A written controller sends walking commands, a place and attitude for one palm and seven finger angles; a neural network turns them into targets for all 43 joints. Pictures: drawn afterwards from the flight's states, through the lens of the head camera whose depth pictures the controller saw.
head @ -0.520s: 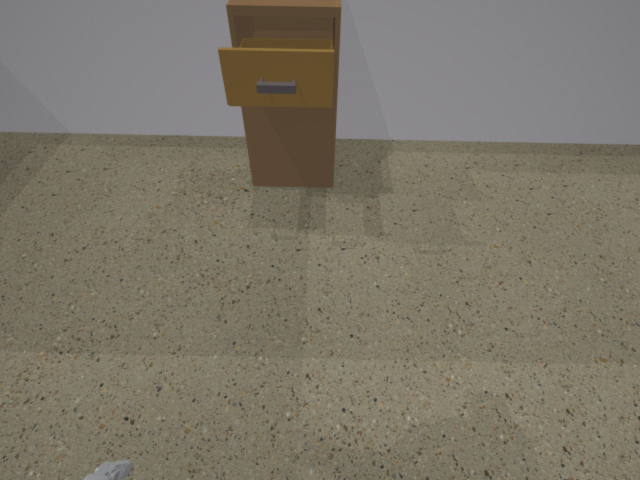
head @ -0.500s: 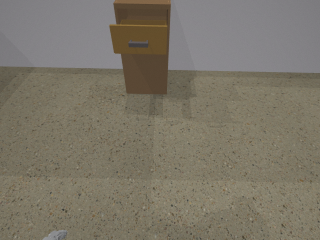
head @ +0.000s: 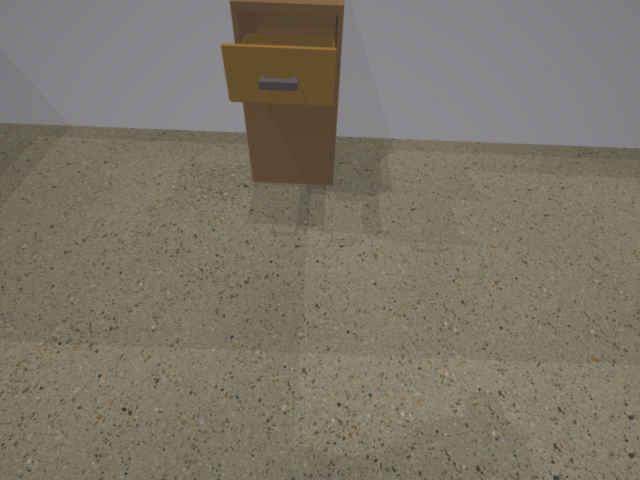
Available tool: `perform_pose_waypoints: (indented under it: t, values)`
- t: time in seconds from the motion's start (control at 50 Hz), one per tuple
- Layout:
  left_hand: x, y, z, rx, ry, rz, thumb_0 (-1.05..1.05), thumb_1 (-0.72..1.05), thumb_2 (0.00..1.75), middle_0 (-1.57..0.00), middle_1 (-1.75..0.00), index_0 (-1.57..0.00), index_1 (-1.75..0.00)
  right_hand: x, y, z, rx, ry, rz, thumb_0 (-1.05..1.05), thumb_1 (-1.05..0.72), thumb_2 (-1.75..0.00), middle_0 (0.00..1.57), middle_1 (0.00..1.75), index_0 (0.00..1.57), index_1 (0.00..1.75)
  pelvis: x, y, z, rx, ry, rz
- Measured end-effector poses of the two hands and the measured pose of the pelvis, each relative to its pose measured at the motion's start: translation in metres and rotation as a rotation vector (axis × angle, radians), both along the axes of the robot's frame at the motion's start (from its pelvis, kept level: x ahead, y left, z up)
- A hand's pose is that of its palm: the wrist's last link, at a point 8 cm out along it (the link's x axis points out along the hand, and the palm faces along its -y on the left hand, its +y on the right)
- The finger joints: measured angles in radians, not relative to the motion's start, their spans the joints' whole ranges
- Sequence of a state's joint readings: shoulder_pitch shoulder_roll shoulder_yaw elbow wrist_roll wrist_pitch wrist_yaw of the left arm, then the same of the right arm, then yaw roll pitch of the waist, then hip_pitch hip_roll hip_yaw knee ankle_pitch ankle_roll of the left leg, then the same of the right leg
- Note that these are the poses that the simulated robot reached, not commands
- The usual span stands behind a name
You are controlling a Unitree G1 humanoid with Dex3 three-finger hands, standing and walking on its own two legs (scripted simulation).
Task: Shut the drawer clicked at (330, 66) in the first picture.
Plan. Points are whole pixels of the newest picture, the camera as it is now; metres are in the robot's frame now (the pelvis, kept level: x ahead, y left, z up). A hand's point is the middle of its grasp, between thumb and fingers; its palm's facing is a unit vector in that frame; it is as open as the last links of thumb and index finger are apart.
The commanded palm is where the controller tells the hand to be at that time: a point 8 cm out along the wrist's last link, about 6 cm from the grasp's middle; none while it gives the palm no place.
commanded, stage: stand and wait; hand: left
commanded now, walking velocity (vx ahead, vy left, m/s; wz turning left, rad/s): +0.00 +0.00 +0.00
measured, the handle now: (279, 81) +1.24 +0.20 -0.09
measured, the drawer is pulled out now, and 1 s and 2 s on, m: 0.30 0.30 0.30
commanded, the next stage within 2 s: look at it before walking up in 0.30 s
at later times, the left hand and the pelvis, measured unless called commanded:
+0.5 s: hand out of the picture +0.07 +0.24 -0.15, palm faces -0.03 -0.94 -0.34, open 7.4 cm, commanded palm none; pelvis -0.01 +0.00 +0.00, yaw +0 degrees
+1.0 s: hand out of the picture +0.06 +0.24 -0.15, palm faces -0.03 -0.94 -0.33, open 7.4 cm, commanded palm none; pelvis -0.01 -0.01 +0.00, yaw +0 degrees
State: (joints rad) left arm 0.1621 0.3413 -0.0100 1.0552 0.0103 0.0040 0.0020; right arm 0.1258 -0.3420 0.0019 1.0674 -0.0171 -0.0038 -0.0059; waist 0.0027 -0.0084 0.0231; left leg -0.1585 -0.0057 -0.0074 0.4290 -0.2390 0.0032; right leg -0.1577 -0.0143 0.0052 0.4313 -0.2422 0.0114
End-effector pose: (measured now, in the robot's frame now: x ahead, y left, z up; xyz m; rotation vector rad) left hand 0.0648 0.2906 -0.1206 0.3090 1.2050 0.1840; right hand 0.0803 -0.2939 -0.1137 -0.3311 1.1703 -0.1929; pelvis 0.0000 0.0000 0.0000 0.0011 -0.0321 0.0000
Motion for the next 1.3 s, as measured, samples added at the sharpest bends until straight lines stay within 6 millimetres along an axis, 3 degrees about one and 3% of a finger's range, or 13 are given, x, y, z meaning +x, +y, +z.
perform_pose_waypoints:
  t: [0.28, 1.06, 1.16, 1.3]
  values:
    - [-0.004, 0.002, 0.005, 0.013, -0.003, -0.002, 0.01, 0.90, 0.90, -0.20, -0.29, -0.20, -0.30, -0.021, 0.000, -0.004, 0.014, 0.032, -0.019, 0.01, -0.90, -0.90, 0.20, 0.30, 0.20, 0.30, -0.007, -0.001, 0.002, 0.001, -0.007, -0.002]
    - [-0.010, -0.006, 0.003, 0.004, 0.020, -0.002, 0.01, 0.90, 0.90, -0.20, -0.29, -0.20, -0.30, -0.019, -0.004, -0.002, 0.014, 0.043, -0.019, 0.01, -0.90, -0.90, 0.20, 0.30, 0.20, 0.30, -0.006, -0.005, 0.004, -0.001, -0.001, -0.005]
    - [-0.015, -0.016, -0.007, -0.026, 0.045, 0.013, 0.01, 0.90, 0.90, -0.20, -0.29, -0.20, -0.30, -0.025, 0.009, -0.011, 0.040, 0.071, -0.027, 0.01, -0.90, -0.90, 0.20, 0.30, 0.20, 0.30, 0.005, -0.004, 0.001, -0.004, 0.007, -0.011]
    - [-0.037, -0.032, -0.035, -0.135, 0.144, 0.079, 0.01, 0.90, 0.90, -0.20, -0.29, -0.20, -0.30, -0.040, 0.047, -0.026, 0.084, 0.165, -0.065, 0.01, -0.91, -0.90, 0.20, 0.30, 0.20, 0.30, 0.039, 0.011, -0.010, -0.028, 0.021, -0.004]
